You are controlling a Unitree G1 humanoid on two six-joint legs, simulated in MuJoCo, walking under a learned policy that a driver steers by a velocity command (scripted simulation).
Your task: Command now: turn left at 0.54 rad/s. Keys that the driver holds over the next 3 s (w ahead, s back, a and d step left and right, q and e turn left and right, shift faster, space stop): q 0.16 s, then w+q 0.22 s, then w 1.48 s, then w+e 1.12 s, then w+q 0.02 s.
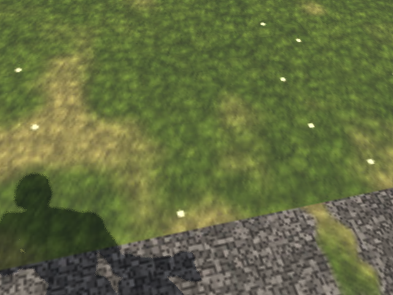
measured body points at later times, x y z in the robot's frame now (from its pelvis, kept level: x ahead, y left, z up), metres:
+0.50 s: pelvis +0.07 -0.02 +0.00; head +0.09 -0.04 +0.45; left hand +0.07 +0.28 -0.10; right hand +0.29 -0.25 -0.10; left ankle +0.03 +0.11 -0.67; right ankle +0.06 -0.15 -0.74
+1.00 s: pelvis +0.27 +0.12 +0.00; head +0.29 +0.14 +0.45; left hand +0.30 +0.42 -0.11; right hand +0.45 -0.11 -0.10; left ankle +0.24 +0.20 -0.74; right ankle +0.36 -0.03 -0.66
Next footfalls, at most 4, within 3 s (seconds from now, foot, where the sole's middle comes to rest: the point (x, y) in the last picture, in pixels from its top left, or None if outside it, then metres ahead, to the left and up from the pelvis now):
0.36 right None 0.10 -0.14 -0.78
0.78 left None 0.28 0.21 -0.78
1.30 right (158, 232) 0.66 0.11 -0.78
1.84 left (75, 184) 0.85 0.43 -0.78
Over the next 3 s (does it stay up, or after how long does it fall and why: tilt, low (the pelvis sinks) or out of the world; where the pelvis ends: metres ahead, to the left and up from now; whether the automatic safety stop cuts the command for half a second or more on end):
stays up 1.37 0.38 -0.01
